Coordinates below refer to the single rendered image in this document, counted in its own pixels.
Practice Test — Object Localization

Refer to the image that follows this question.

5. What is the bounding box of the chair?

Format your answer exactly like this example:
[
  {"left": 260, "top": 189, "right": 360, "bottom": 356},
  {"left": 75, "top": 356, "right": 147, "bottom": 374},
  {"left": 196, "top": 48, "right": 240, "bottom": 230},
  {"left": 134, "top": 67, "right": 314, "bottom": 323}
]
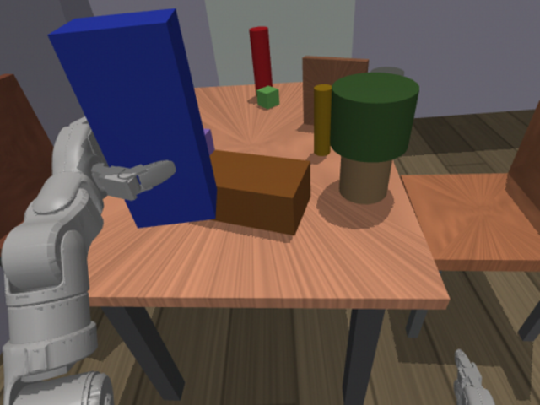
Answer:
[
  {"left": 400, "top": 100, "right": 540, "bottom": 342},
  {"left": 0, "top": 74, "right": 108, "bottom": 318}
]

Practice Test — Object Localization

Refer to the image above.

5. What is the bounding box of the right robot hand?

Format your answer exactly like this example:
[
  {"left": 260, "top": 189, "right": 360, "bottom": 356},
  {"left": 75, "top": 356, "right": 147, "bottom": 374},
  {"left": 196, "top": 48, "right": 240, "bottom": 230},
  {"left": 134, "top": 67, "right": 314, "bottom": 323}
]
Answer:
[{"left": 454, "top": 349, "right": 495, "bottom": 405}]

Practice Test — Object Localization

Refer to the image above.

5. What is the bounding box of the table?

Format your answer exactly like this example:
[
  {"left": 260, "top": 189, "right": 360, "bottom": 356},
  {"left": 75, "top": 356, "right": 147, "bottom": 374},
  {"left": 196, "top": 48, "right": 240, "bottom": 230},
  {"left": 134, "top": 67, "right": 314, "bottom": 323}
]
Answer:
[{"left": 87, "top": 82, "right": 450, "bottom": 405}]

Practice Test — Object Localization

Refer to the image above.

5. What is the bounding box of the potted plant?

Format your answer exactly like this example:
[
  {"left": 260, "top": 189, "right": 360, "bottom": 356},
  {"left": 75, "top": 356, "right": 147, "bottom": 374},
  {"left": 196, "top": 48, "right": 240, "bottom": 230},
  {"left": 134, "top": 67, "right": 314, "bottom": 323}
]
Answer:
[{"left": 330, "top": 73, "right": 419, "bottom": 204}]

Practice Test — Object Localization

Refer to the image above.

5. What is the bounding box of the left robot arm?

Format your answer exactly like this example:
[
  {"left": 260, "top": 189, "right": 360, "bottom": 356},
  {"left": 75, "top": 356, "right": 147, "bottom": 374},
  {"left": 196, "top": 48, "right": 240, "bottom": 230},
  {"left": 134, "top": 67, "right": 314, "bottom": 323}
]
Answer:
[{"left": 1, "top": 172, "right": 114, "bottom": 405}]

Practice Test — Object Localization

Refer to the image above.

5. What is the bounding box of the left robot hand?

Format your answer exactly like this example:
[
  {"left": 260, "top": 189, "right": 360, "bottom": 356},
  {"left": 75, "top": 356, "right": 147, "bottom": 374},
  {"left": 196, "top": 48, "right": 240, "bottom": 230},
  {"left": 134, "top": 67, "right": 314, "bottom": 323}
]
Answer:
[{"left": 52, "top": 115, "right": 176, "bottom": 201}]

